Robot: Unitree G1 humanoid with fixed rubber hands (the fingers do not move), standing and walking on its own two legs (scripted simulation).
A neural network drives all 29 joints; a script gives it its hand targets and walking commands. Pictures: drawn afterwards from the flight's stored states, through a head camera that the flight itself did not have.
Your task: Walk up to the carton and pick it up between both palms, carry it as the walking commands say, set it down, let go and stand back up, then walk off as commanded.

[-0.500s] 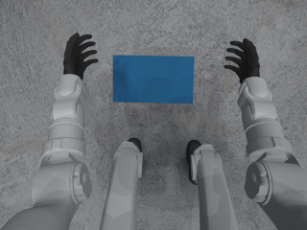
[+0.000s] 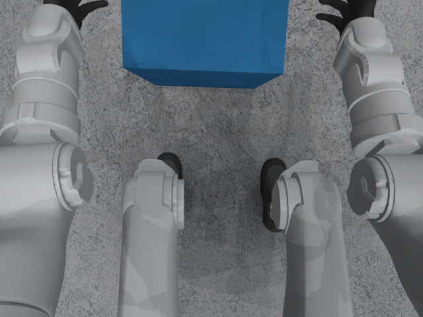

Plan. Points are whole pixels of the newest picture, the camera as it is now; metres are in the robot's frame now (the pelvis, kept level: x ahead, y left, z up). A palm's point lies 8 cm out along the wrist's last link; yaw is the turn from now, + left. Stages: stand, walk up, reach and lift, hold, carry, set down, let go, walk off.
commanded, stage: reach and lift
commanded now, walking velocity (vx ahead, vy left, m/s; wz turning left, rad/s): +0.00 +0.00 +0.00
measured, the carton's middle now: (205, 43) +0.54 +0.06 -0.30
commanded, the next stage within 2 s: none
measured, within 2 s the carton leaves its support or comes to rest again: leaves its support in 1.94 s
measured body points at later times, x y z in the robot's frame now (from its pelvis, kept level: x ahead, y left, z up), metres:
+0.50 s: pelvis +0.02 +0.00 -0.05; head +0.40 +0.03 +0.18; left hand +0.55 +0.23 -0.24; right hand +0.56 -0.19 -0.24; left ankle +0.15 +0.15 -0.39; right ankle +0.14 -0.14 -0.39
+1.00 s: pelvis +0.03 +0.01 -0.05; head +0.40 +0.06 +0.18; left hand +0.57 +0.23 -0.25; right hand +0.57 -0.13 -0.25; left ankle +0.15 +0.15 -0.39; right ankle +0.14 -0.14 -0.39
